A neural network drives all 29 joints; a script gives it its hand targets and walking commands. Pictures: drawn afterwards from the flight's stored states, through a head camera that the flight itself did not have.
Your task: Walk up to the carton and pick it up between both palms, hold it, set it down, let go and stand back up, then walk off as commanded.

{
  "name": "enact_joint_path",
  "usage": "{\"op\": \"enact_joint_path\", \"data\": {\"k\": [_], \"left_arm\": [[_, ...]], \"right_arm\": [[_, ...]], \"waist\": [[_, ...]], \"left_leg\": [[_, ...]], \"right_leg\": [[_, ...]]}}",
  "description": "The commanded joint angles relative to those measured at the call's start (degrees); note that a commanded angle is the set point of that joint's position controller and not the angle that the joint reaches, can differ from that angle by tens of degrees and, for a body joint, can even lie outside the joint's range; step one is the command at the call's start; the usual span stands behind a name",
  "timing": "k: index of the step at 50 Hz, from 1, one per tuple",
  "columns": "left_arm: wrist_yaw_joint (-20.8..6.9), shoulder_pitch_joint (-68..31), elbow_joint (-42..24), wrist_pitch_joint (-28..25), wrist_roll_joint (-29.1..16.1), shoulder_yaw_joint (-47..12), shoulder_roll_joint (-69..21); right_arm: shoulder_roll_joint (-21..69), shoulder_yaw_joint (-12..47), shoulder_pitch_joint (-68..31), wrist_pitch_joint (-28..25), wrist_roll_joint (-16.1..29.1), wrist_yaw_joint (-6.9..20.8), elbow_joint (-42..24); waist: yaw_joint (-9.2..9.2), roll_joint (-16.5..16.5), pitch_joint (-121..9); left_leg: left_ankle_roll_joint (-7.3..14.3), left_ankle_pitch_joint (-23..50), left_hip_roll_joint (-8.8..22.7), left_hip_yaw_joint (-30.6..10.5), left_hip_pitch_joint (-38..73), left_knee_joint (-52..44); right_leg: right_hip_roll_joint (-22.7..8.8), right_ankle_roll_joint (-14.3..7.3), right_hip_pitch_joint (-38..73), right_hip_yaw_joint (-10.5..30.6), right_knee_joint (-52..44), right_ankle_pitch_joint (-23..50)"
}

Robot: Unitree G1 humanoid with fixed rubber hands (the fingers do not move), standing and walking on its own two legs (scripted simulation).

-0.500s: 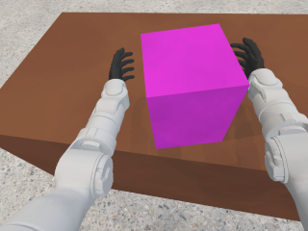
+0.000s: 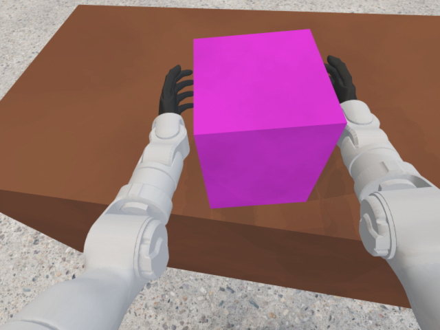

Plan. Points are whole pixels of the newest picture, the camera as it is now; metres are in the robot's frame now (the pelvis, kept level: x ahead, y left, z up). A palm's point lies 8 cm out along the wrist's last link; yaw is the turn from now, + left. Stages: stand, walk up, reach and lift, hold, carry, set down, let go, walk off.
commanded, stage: reach and lift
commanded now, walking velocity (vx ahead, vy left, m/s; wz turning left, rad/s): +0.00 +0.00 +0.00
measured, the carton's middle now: (255, 127) +0.47 +0.02 +0.05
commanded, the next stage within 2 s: none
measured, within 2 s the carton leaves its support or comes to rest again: leaves its support in 1.78 s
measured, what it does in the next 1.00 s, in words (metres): stands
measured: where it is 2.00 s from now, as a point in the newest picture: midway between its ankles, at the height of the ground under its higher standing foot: outside the picture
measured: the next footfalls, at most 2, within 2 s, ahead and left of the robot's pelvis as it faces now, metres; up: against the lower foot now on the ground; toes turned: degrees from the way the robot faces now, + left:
none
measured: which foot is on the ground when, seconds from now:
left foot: down 0.00-1.00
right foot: down 0.00-1.00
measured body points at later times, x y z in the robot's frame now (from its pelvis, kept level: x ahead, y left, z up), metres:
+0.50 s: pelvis +0.01 +0.00 +0.01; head +0.08 +0.00 +0.46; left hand +0.45 +0.17 +0.11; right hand +0.49 -0.12 +0.10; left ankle -0.02 +0.16 -0.73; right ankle +0.02 -0.08 -0.73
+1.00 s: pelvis +0.02 +0.01 +0.01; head +0.08 +0.01 +0.46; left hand +0.45 +0.17 +0.10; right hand +0.49 -0.12 +0.10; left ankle -0.02 +0.16 -0.73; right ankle +0.02 -0.08 -0.73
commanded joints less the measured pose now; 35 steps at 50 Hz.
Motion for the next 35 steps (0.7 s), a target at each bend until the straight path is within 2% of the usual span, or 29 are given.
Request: {"op": "enact_joint_path", "data": {"k": [1,2,5,7,8,9,10,12,13,14,16,18,19,20,21,23,24,26,27,30,31,33,34,35], "left_arm": [[-0.5,-24.6,-11.5,-2.0,4.1,3.2,1.8],[-0.4,-25.1,-13.0,-2.3,4.9,3.6,1.4],[-1.0,-23.8,-13.7,-1.9,6.9,5.3,-0.7],[-1.5,-24.2,-15.0,-1.6,9.0,6.6,-2.6],[-1.5,-23.5,-14.8,-1.5,9.7,7.8,-3.0],[-2.0,-24.1,-15.8,-1.6,11.0,8.2,-4.7],[-2.4,-22.9,-15.7,-1.3,12.0,9.2,-6.0],[-4.2,-24.0,-16.0,-0.8,14.8,10.1,-11.7],[-5.2,-23.2,-16.0,-0.6,16.7,10.4,-15.4],[-6.6,-23.2,-15.2,-0.3,18.5,10.6,-21.4],[-8.9,-22.3,-14.3,0.1,21.5,10.5,-27.0],[-9.7,-20.3,-14.2,0.4,23.2,10.6,-27.1],[-9.8,-18.3,-14.4,1.0,23.8,10.5,-27.1],[-10.0,-18.0,-14.9,1.5,24.3,10.7,-26.8],[-10.0,-16.7,-15.2,1.6,24.5,10.3,-27.0],[-9.9,-15.3,-15.0,2.2,24.6,10.6,-26.8],[-10.0,-15.6,-15.5,2.6,23.9,10.0,-27.1],[-9.8,-14.3,-16.9,3.3,23.7,8.9,-27.2],[-9.6,-14.7,-17.8,3.3,23.0,7.9,-27.3],[-8.8,-14.6,-19.7,3.8,21.5,5.2,-28.9],[-8.6,-14.3,-19.7,4.2,22.0,5.5,-29.3],[-8.4,-14.8,-20.7,4.7,21.8,4.6,-29.7],[-8.2,-14.6,-20.9,4.6,21.8,4.7,-29.9],[-8.2,-14.4,-21.0,5.0,21.6,4.6,-30.3]], "right_arm": [[-2.2,-3.7,-28.5,-2.8,-4.8,-0.6,-12.0],[-1.4,-5.0,-27.8,-2.9,-6.1,-0.4,-13.2],[0.7,-7.2,-26.4,-2.7,-8.8,0.0,-12.7],[2.4,-9.1,-26.1,-2.9,-11.3,0.7,-14.6],[3.5,-9.6,-25.9,-2.8,-12.0,1.0,-14.3],[5.4,-11.3,-25.6,-3.1,-13.9,1.4,-14.6],[7.0,-12.3,-24.5,-3.1,-15.2,1.8,-14.7],[13.8,-14.4,-24.7,-3.6,-19.1,3.5,-14.9],[17.8,-15.4,-24.0,-3.8,-21.6,4.5,-15.7],[25.3,-16.8,-23.8,-4.0,-24.4,6.1,-14.8],[34.1,-18.7,-20.7,-4.8,-29.1,8.4,-13.7],[35.5,-21.2,-18.6,-5.7,-32.7,9.4,-13.9],[35.3,-21.1,-16.9,-5.7,-33.2,10.0,-13.1],[35.4,-21.9,-16.3,-5.7,-34.0,10.3,-13.1],[35.6,-21.7,-15.6,-6.0,-34.4,10.7,-13.2],[35.8,-21.0,-15.4,-6.0,-34.3,10.9,-13.5],[35.2,-20.8,-15.8,-6.3,-34.1,11.2,-14.2],[35.4,-19.6,-15.3,-6.2,-32.7,11.2,-13.7],[35.3,-19.7,-15.5,-6.4,-32.6,11.0,-13.9],[34.5,-19.3,-16.3,-6.8,-31.7,10.9,-14.1],[34.6,-18.9,-15.6,-6.5,-31.6,10.9,-13.0],[34.7,-19.5,-15.9,-6.4,-31.5,11.1,-13.5],[34.6,-19.3,-15.5,-6.4,-31.4,11.1,-13.9],[35.0,-19.4,-15.5,-6.3,-31.5,11.1,-14.3]], "waist": [[0.59,-7.2,-38.0],[-0.17,-6.7,-40.0],[-0.27,-7.1,-38.8],[-0.15,-6.7,-38.4],[0.26,-7.6,-36.9],[0.19,-6.7,-37.4],[-0.05,-7.1,-36.6],[-0.1,-6.0,-35.7],[-0.43,-6.5,-35.1],[-0.36,-6.2,-34.1],[-0.95,-5.3,-31.4],[-1.12,-4.8,-28.7],[-0.54,-4.6,-25.8],[-0.97,-5.2,-24.9],[-0.5,-4.8,-24.2],[-0.13,-6.1,-21.2],[-1.16,-6.2,-20.9],[-0.79,-5.2,-20.1],[-1.63,-4.7,-20.6],[-2.27,-2.8,-22.2],[-1.6,-2.5,-21.3],[-1.76,-1.3,-22.2],[-1.03,-1.9,-21.9],[-1.3,-1.9,-21.7]], "left_leg": [[0.8,19.8,-5.6,4.0,5.5,-0.6],[0.6,20.5,-5.5,4.1,7.0,-1.0],[0.9,21.8,-5.4,4.1,9.7,-1.6],[0.9,21.3,-5.2,4.5,10.8,-2.5],[1.1,21.5,-5.1,4.7,11.3,-2.7],[1.2,21.3,-5.1,4.8,11.6,-2.7],[1.3,21.5,-5.0,5.0,12.2,-3.2],[1.5,22.2,-5.3,5.3,14.5,-3.6],[1.6,23.0,-5.2,5.3,16.0,-3.5],[1.8,22.5,-5.4,5.4,17.0,-3.7],[2.1,21.7,-5.2,5.7,17.4,-4.1],[2.6,19.8,-5.0,6.3,17.6,-4.7],[2.9,19.6,-4.9,6.3,17.0,-5.2],[3.3,18.8,-5.1,6.8,16.8,-5.3],[3.5,18.8,-5.0,6.9,16.4,-5.8],[3.9,16.9,-5.4,7.2,14.1,-6.6],[4.2,17.8,-5.3,6.8,15.1,-6.4],[3.8,19.4,-5.2,6.9,17.7,-6.0],[3.5,20.5,-5.0,6.5,19.1,-5.2],[2.6,24.2,-4.6,6.0,23.5,-3.8],[2.4,24.8,-4.6,6.0,23.9,-3.6],[2.2,24.6,-4.2,5.8,25.6,-3.5],[2.2,25.5,-4.2,5.8,26.0,-3.4],[2.3,25.7,-4.2,5.9,26.2,-3.2]], "right_leg": [[-0.4,4.9,41.5,3.2,4.3,33.4],[-0.2,4.8,42.2,2.8,4.3,34.2],[-0.2,4.6,41.8,2.5,3.2,34.2],[-0.1,4.5,43.1,2.0,3.0,33.5],[0.2,4.7,43.0,1.9,2.5,32.6],[-0.3,4.2,43.9,1.9,2.3,32.9],[-0.4,4.3,44.0,1.7,2.2,32.9],[-0.6,3.9,44.3,0.9,1.7,32.4],[-0.4,3.9,43.5,0.6,1.5,32.7],[-0.8,3.7,43.1,0.1,1.2,31.9],[-1.5,3.5,44.6,-0.4,1.4,32.1],[-1.8,3.9,44.8,-1.1,1.6,31.1],[-2.0,4.1,45.6,-1.4,1.9,32.2],[-2.4,4.5,45.2,-1.4,2.0,31.7],[-2.7,4.6,45.9,-1.6,2.4,32.3],[-2.9,5.4,47.0,-1.0,2.7,32.7],[-3.0,5.6,45.9,-1.4,2.7,33.2],[-2.3,5.4,44.1,-1.6,2.0,32.2],[-2.2,5.4,43.0,-1.7,1.9,32.0],[-1.5,4.9,38.5,-2.5,0.9,29.2],[-1.4,4.6,37.9,-2.7,0.7,28.5],[-1.1,4.1,36.7,-2.6,0.0,25.4],[-1.0,4.1,36.6,-2.7,-0.1,25.1],[-1.2,4.3,36.7,-2.8,-0.1,26.0]]}}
